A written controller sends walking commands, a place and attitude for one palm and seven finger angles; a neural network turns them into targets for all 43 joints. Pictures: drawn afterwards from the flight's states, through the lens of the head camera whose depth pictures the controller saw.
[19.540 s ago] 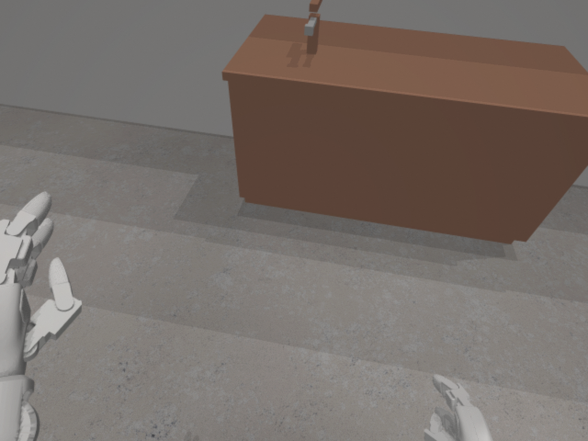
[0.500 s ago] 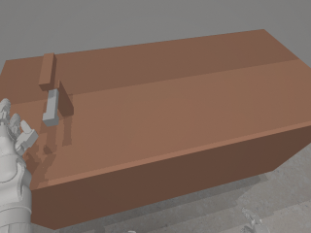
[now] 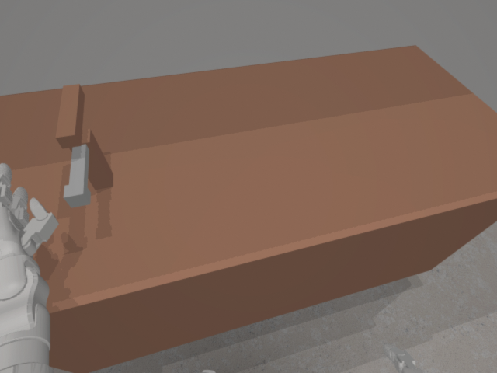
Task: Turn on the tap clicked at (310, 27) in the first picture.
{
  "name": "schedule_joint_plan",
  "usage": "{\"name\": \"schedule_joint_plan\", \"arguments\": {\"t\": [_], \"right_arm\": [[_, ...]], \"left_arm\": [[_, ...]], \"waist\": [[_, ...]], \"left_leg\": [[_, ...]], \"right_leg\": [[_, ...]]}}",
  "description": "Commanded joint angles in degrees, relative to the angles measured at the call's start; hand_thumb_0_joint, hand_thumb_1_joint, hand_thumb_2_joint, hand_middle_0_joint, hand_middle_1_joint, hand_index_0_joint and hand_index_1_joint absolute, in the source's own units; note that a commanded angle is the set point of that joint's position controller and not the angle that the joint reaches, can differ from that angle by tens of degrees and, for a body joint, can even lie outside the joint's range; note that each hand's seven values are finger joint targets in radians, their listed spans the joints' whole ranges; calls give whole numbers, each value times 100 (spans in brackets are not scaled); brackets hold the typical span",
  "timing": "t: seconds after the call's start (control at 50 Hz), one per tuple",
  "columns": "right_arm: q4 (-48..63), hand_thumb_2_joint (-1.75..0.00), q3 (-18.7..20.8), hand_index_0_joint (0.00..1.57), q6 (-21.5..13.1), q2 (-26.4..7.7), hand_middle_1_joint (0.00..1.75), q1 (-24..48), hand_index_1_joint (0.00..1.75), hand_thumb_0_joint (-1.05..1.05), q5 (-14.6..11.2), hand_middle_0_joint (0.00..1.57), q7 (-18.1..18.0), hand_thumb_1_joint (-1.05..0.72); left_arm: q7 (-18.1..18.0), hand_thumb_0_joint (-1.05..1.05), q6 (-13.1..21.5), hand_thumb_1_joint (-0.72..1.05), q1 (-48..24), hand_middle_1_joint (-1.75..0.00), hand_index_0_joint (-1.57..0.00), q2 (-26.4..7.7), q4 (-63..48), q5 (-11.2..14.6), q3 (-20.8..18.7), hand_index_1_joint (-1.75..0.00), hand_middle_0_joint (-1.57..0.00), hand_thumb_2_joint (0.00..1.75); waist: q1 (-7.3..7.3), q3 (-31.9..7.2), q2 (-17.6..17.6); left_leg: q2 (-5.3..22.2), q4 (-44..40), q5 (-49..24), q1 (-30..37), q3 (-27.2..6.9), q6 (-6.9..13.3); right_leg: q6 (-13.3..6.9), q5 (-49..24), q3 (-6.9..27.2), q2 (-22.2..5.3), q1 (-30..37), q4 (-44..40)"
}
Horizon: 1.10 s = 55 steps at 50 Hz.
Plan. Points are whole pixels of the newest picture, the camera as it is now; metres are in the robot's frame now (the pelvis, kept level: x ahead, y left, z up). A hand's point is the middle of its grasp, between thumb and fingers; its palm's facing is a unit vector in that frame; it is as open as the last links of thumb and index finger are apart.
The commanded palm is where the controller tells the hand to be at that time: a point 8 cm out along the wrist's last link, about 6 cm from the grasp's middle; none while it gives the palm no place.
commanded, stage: reach beside the lever's end, fingers flat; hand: left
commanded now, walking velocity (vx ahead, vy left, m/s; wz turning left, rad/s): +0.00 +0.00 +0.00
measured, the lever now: (77, 195) +0.36 +0.29 +0.08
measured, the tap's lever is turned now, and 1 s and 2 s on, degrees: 0 6 35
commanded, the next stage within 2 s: push the lever round in 0.06 s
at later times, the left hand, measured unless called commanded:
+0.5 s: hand (60, 216) +0.33 +0.32 +0.06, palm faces +0.54 -0.84 -0.07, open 7.8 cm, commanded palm +0.29 +0.34 +0.07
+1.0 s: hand (82, 211) +0.34 +0.28 +0.06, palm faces +0.55 -0.83 -0.06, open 7.8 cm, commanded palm +0.30 +0.31 +0.07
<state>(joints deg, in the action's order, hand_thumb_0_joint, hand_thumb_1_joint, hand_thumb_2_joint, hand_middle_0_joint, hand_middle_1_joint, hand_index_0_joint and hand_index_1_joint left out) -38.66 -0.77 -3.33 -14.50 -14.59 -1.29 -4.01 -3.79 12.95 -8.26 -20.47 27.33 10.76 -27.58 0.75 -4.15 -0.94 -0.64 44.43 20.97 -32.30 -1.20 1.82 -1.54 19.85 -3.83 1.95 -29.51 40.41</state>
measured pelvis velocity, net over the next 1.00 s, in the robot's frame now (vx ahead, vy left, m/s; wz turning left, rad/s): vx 0.00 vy -0.01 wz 0.01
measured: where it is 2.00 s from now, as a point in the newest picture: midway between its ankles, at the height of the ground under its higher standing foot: outside the picture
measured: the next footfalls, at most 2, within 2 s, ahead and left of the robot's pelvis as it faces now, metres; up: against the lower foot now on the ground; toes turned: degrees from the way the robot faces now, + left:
none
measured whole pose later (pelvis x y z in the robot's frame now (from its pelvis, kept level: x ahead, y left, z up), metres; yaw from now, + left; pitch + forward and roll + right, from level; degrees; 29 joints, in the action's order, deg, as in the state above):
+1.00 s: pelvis +0.00 -0.01 +0.00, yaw +1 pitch +9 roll -2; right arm -39.0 -1.0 -2.7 -14.5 -13.3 -1.0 -3.5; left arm -10.4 13.3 -11.6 -16.5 27.2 8.8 -21.6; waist 0.7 -4.5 -1.4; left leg -0.6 45.9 21.3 -33.4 -2.2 1.3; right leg -2.1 20.6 -4.8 2.0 -30.4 42.1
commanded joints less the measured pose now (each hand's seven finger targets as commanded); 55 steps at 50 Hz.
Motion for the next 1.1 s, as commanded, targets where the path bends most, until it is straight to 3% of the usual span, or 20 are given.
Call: {"name": "schedule_joint_plan", "arguments": {"t": [0.0, 0.1, 0.14, 0.24, 0.4, 0.44, 0.48, 0.54, 0.56, 0.58, 0.64, 0.68, 0.74, 0.78, 0.88, 0.94, 0.96, 1.04, 1.06, 1.08], "right_arm": [[641, -90, 339, 20, -238, -892, 30, 185, 30, 0, -1, 20, -94, -90], [603, -90, 295, 20, -264, -922, 30, 250, 30, 0, -39, 20, -193, -90], [554, -90, 298, 20, -257, -939, 30, 229, 30, 0, -33, 20, -220, -90], [605, -90, 302, 20, -243, -912, 30, 185, 30, 0, 10, 20, -162, -90], [720, -90, 307, 20, -193, -897, 30, 198, 30, 0, -6, 20, -94, -90], [654, -90, 315, 20, -163, -914, 30, 180, 30, 0, 0, 20, -104, -90], [697, -90, 309, 20, -169, -878, 30, 207, 30, 0, 1, 20, -84, -90], [617, -90, 310, 20, -164, -895, 30, 222, 30, 0, 14, 20, -106, -90], [642, -90, 306, 20, -168, -883, 30, 208, 30, 0, 17, 20, -98, -90], [647, -90, 318, 20, -185, -877, 30, 205, 30, 0, 27, 20, -91, -90], [607, -90, 323, 20, -155, -899, 30, 210, 30, 0, 10, 20, -93, -90], [663, -90, 316, 20, -168, -870, 30, 214, 30, 0, 6, 20, -71, -90], [632, -90, 320, 20, -130, -894, 30, 195, 30, 0, 16, 20, -81, -90], [716, -90, 319, 20, -141, -850, 30, 222, 30, 0, 17, 20, -38, -90], [668, -90, 317, 20, -159, -839, 30, 259, 30, 0, 28, 20, -31, -90], [638, -90, 310, 20, -150, -852, 30, 283, 30, 0, 34, 20, -27, -90], [671, -90, 303, 20, -148, -828, 30, 294, 30, 0, 36, 20, -15, -90], [665, -90, 319, 20, -143, -815, 30, 341, 30, 0, 62, 20, 11, -90], [669, -90, 308, 20, -139, -790, 30, 338, 30, 0, 71, 20, 28, -90], [684, -90, 326, 20, -145, -788, 30, 336, 30, 0, 77, 20, 37, -90]], "left_arm": [[-30, 0, 567, 90, -1563, -15, -15, -1545, -1444, -27, -189, -15, -15, 90], [92, 0, 461, 90, -2006, -15, -15, -1457, -1142, 0, 35, -15, -15, 90], [58, 0, 465, 90, -2126, -15, -15, -1693, -1118, -53, -153, -15, -15, 90], [-8, 0, 490, 90, -1853, -15, -15, -1658, -1122, -67, -197, -15, -15, 90], [-119, 0, 384, 90, -1785, -15, -15, -1361, -1201, -51, 38, -15, -15, 90], [-200, 0, 415, 90, -1670, -15, -15, -1664, -1106, -93, -288, -15, -15, 90], [-195, 0, 470, 90, -1890, -15, -15, -1334, -1294, -111, 68, -15, -15, 90], [-266, 0, 514, 90, -1954, -15, -15, -1506, -1262, -170, -57, -15, -15, 90], [-280, 0, 542, 90, -2156, -15, -15, -1361, -1366, -177, 124, -15, -15, 90], [-271, 0, 540, 90, -2092, -15, -15, -1185, -1333, -155, 251, -15, -15, 90], [-326, 0, 478, 90, -1804, -15, -15, -1430, -1191, -170, -13, -15, -15, 90], [-342, 0, 447, 90, -1923, -15, -15, -1134, -1271, -161, 273, -15, -15, 90], [-435, 0, 407, 90, -1747, -15, -15, -1413, -1149, -165, -52, -15, -15, 90], [-454, 0, 446, 90, -1783, -15, -15, -1114, -1358, -192, 241, -15, -15, 90], [-564, 0, 506, 90, -2107, -15, -15, -884, -1430, -252, 502, -15, -15, 90], [-713, 0, 472, 90, -1895, -15, -15, -999, -1321, -282, 319, -15, -15, 90], [-761, 0, 461, 90, -2060, -15, -15, -790, -1402, -300, 518, -15, -15, 90], [-1006, 0, 441, 90, -1922, -15, -15, -774, -1501, -413, 485, -15, -15, 90], [-1070, 0, 456, 90, -2154, -15, -15, -587, -1624, -438, 691, -15, -15, 90], [-1118, 0, 430, 90, -1983, -15, -15, -498, -1552, -430, 700, -15, -15, 90]], "waist": [[27, -1380, -567], [101, -1298, -522], [73, -1404, -508], [-62, -1682, -574], [-8, -1580, -439], [-70, -1457, -351], [22, -1591, -485], [23, -1521, -592], [94, -1605, -545], [70, -1631, -520], [-15, -1596, -506], [32, -1612, -492], [-37, -1573, -255], [-33, -1669, -374], [105, -1594, -395], [14, -1523, -355], [93, -1556, -380], [4, -1632, -498], [101, -1684, -457], [51, -1701, -342]], "left_leg": [[92, -584, -1676, 1009, -376, -137], [51, -632, -1062, 886, -413, -94], [60, -596, -1137, 937, -441, -96], [57, -535, -1553, 1040, -444, -162], [57, -536, -1544, 919, -398, -149], [56, -524, -1494, 789, -395, -116], [53, -513, -1463, 885, -366, -118], [62, -503, -1350, 885, -399, -115], [65, -513, -1369, 946, -418, -136], [63, -501, -1421, 984, -416, -149], [58, -514, -1442, 890, -407, -142], [57, -522, -1420, 911, -378, -142], [49, -511, -1438, 769, -357, -100], [44, -519, -1505, 861, -326, -110], [47, -494, -1322, 905, -344, -111], [28, -488, -1312, 796, -351, -96], [22, -470, -1288, 835, -316, -82], [20, -450, -1402, 865, -330, -112], [21, -427, -1454, 940, -329, -117], [22, -442, -1403, 894, -331, -122]], "right_leg": [[-36, -1181, 154, 23, 409, -375], [-36, -751, 176, -6, 228, -438], [-42, -777, 186, -8, 238, -418], [-55, -1067, 159, 0, 414, -332], [-37, -1140, 152, 9, 435, -352], [-42, -1158, 178, 9, 503, -366], [-34, -1135, 180, 5, 441, -334], [-46, -998, 198, 7, 362, -350], [-41, -998, 173, 6, 340, -321], [-47, -1039, 169, 13, 354, -320], [-55, -1081, 184, 6, 454, -345], [-42, -1111, 175, -1, 445, -350], [-30, -1227, 205, 0, 591, -365], [-32, -1279, 198, -7, 614, -344], [-29, -1119, 204, -5, 442, -366], [-38, -1159, 216, -16, 518, -374], [-18, -1167, 213, -30, 466, -361], [-42, -1213, 213, -31, 524, -338], [-34, -1282, 203, -38, 486, -319], [-29, -1240, 194, -30, 519, -329]]}}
